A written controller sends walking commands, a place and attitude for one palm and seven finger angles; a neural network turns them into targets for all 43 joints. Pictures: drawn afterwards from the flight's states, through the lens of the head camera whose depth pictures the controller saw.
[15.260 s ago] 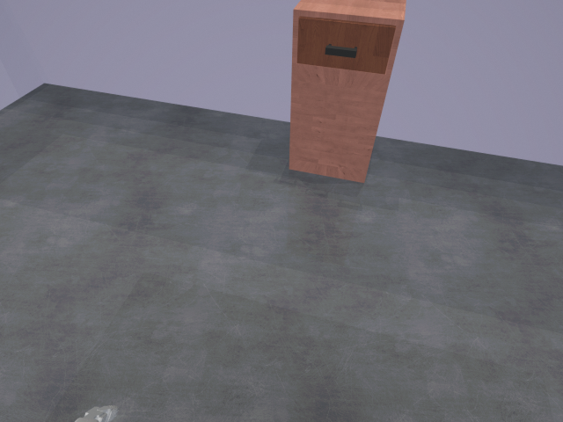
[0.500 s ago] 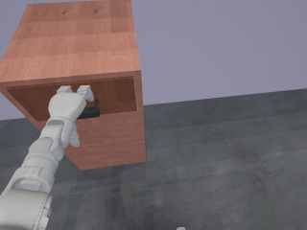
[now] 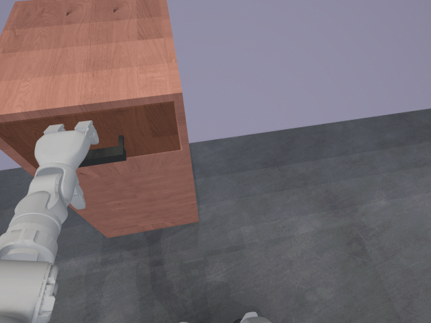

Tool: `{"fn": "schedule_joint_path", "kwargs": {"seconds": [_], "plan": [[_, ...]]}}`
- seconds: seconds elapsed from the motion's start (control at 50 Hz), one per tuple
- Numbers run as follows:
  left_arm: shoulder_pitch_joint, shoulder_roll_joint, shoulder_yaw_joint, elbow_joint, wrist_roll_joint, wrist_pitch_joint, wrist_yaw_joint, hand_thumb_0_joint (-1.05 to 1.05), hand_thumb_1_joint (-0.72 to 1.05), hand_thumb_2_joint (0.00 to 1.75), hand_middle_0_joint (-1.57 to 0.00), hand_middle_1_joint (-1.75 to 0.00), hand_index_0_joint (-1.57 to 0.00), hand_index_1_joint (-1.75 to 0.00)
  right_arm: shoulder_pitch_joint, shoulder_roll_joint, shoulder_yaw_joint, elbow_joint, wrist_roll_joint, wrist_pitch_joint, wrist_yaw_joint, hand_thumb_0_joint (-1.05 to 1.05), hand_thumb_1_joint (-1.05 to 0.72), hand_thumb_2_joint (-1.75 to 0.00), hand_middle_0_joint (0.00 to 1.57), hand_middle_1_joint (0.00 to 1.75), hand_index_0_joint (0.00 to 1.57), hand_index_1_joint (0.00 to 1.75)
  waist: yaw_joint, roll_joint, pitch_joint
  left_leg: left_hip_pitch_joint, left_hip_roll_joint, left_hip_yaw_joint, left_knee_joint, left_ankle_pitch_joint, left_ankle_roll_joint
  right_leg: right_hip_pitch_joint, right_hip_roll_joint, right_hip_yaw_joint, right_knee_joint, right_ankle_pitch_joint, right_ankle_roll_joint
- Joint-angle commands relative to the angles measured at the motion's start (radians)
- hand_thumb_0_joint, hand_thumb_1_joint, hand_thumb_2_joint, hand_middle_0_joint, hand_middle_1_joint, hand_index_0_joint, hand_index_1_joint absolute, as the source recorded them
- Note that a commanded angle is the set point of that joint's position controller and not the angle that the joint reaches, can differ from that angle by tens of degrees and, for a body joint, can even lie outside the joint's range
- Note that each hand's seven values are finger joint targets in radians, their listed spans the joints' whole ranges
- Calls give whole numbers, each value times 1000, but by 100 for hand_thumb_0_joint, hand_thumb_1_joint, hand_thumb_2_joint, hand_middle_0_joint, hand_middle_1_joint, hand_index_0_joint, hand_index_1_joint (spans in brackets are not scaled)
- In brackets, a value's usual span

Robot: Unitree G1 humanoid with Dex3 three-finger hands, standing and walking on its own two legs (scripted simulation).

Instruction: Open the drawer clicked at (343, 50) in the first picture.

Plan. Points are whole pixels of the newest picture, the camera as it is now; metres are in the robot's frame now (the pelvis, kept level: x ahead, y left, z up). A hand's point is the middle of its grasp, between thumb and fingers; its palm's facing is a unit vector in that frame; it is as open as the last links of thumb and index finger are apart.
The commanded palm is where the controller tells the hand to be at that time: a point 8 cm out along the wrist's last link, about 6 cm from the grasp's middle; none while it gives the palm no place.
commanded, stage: move the hooked fingers above the handle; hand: left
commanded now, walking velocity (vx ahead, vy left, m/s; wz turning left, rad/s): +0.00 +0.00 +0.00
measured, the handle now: (98, 149) +0.49 +0.28 -0.04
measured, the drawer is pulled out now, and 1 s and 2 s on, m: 0.00 0.00 0.00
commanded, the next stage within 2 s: lower the fingers behind the handle in 1.70 s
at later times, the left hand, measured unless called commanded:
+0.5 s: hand (84, 159) +0.43 +0.27 +0.01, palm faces -0.11 -0.04 -0.99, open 13.8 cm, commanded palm +0.41 +0.28 +0.07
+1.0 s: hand (85, 153) +0.44 +0.26 +0.02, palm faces +0.00 -0.05 -1.00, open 13.8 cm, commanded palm +0.40 +0.28 +0.08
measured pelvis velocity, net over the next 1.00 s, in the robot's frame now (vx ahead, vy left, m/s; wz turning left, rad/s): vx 0.01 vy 0.01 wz -0.01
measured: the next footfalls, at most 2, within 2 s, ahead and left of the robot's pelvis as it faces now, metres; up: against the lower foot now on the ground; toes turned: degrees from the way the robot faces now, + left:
none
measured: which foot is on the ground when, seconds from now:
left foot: down 0.00-1.00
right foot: down 0.00-1.00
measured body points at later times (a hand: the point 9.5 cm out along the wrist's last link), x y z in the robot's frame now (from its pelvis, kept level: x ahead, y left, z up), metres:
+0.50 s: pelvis +0.01 +0.00 +0.00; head +0.08 -0.01 +0.44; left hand +0.43 +0.27 +0.06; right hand +0.06 -0.26 -0.13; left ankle -0.03 +0.09 -0.71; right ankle +0.02 -0.11 -0.71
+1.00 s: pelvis +0.01 +0.01 +0.00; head +0.08 +0.00 +0.45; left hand +0.43 +0.26 +0.08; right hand +0.07 -0.26 -0.13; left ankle -0.03 +0.09 -0.71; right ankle +0.02 -0.11 -0.71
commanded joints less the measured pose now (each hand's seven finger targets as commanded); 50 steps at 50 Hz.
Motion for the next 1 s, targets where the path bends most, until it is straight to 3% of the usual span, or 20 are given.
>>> {"fn": "schedule_joint_path", "kwargs": {"seconds": [0.0, 0.04, 0.06, 0.12, 0.2, 0.22, 0.26, 0.28, 0.36, 0.42, 0.5, 0.58, 0.64, 0.7, 0.76, 0.82, 0.86, 0.9, 0.92, 0.98], "plan": [[-500, 283, 85, -299, 11, -92, 110, 0, -50, 30, -30, -120, -30, -120, 82, -141, -72, -52, -17, -42, -19, 0, -90, -90, 20, 30, 20, 30, -23, 89, -418, 162, 30, 10, -36, 361, -2, 192, -24, -32, -22, 189, -30], [-576, 247, 54, -310, 9, -93, 148, 0, -50, 30, -30, -120, -30, -120, 97, -142, -77, -29, -22, -53, -13, 0, -90, -90, 20, 30, 20, 30, -53, 103, -421, 185, 35, -9, -21, 374, -10, 131, -21, -45, -12, 170, -28], [-548, 267, 81, -280, 9, -81, 164, 0, -50, 30, -30, -120, -30, -120, 97, -147, -80, -16, -25, -55, -8, 0, -90, -90, 20, 30, 20, 30, -38, 121, -423, 191, 34, -10, -17, 391, -18, 121, -21, -51, -4, 168, -32], [-536, 243, 72, -217, -5, -16, 187, 0, -50, 30, -30, -120, -30, -120, 101, -152, -75, -2, -31, -49, 10, 0, -90, -90, 20, 30, 20, 30, -32, 135, -467, 210, 30, -11, -12, 481, -34, 141, -16, -66, 7, 226, -34], [-424, 224, 54, -102, -19, 95, 151, 0, -50, 30, -30, -120, -30, -120, 92, -160, -67, -10, -22, -33, 29, 0, -90, -90, 20, 30, 20, 30, -1, 66, -436, 170, 35, 9, -35, 510, -27, 226, -17, -67, -8, 294, -29], [-430, 208, 43, -107, -25, 106, 135, 0, -50, 30, -30, -120, -30, -120, 92, -160, -65, -16, -22, -27, 29, 0, -90, -90, 20, 30, 20, 30, -6, 39, -452, 168, 34, 14, -40, 526, -20, 265, -18, -60, -15, 334, -27], [-388, 236, 55, -101, -21, 117, 106, 0, -50, 30, -30, -120, -30, -120, 84, -159, -60, -27, -14, -16, 24, 0, -90, -90, 20, 30, 20, 30, 7, -19, -416, 127, 32, 21, -60, 488, -9, 322, -23, -49, -30, 349, -22], [-385, 203, 24, -94, -20, 120, 91, 0, -50, 30, -30, -120, -30, -120, 75, -156, -57, -37, -9, -13, 21, 0, -90, -90, 20, 30, 20, 30, -4, -42, -375, 108, 31, 25, -71, 449, -2, 325, -24, -45, -46, 340, -20], [-327, 250, 62, -136, -23, 63, 45, 0, -50, 30, -30, -120, -30, -120, 52, -153, -51, -65, -5, -10, 1, 0, -90, -90, 20, 30, 20, 30, 14, -77, -329, 64, 25, 38, -95, 367, 12, 381, -34, -22, -65, 329, -19], [-367, 279, 89, -204, -8, 0, 53, 0, -50, 30, -30, -120, -30, -120, 45, -145, -51, -73, -8, -16, -7, 0, -90, -90, 20, 30, 20, 30, 19, -8, -316, 72, 25, 32, -95, 345, 10, 334, -33, -21, -59, 273, -26], [-407, 310, 123, -248, 18, -39, 114, 0, -50, 30, -30, -120, -30, -120, 55, -139, -59, -62, -18, -28, -5, 0, -90, -90, 20, 30, 20, 30, 19, 61, -371, 108, 25, 23, -64, 372, 0, 261, -25, -32, -24, 237, -32], [-403, 257, 98, -244, 7, -20, 156, 0, -50, 30, -30, -120, -30, -120, 68, -137, -70, -47, -24, -37, 8, 0, -90, -90, 20, 30, 20, 30, 9, 86, -433, 163, 27, 16, -37, 449, -14, 230, -21, -47, -4, 262, -31], [-434, 180, 32, -224, -10, 12, 150, 0, -50, 30, -30, -120, -30, -120, 82, -140, -79, -32, -20, -40, 15, 0, -90, -90, 20, 30, 20, 30, -23, 53, -439, 199, 35, 8, -32, 485, -19, 214, -19, -58, -13, 278, -24], [-404, 163, 18, -213, -25, 41, 120, 0, -50, 30, -30, -120, -30, -120, 84, -145, -80, -29, -15, -36, 19, 0, -90, -90, 20, 30, 20, 30, -11, 32, -441, 221, 36, 3, -42, 517, -18, 242, -19, -56, -28, 302, -23], [-436, 145, -7, -233, -24, 40, 95, 0, -50, 30, -30, -120, -30, -120, 80, -143, -77, -28, -13, -29, 14, 0, -90, -90, 20, 30, 20, 30, -19, 39, -409, 238, 42, -7, -52, 542, -21, 231, -19, -58, -35, 303, -24], [-382, 228, 76, -274, -19, 23, 97, 0, -50, 30, -30, -120, -30, -120, 62, -144, -72, -38, -21, -21, 13, 0, -90, -90, 20, 30, 20, 30, 24, 44, -419, 231, 41, -4, -59, 583, -19, 280, -21, -51, -32, 333, -30], [-323, 242, 99, -275, -12, 21, 107, 0, -50, 30, -30, -120, -30, -120, 51, -137, -65, -46, -22, -15, 15, 0, -90, -90, 20, 30, 20, 30, 47, 65, -406, 214, 40, 2, -64, 600, -22, 295, -21, -51, -21, 344, -33], [-275, 234, 106, -269, -9, 30, 119, 0, -50, 30, -30, -120, -30, -120, 33, -133, -61, -58, -22, -14, 21, 0, -90, -90, 20, 30, 20, 30, 60, 59, -359, 175, 38, 12, -78, 569, -21, 307, -21, -53, -23, 337, -36], [-267, 268, 136, -273, -9, 35, 126, 0, -50, 30, -30, -120, -30, -120, 24, -137, -59, -60, -24, -11, 23, 0, -90, -90, 20, 30, 20, 30, 71, 46, -369, 155, 35, 15, -80, 563, -18, 335, -22, -46, -22, 352, -38], [-214, 261, 136, -265, -7, 62, 134, 0, -50, 30, -30, -120, -30, -120, 13, -132, -60, -75, -19, -10, 21, 0, -90, -90, 20, 30, 20, 30, 72, -11, -373, 113, 27, 33, -90, 496, -11, 385, -25, -37, -26, 369, -32]]}}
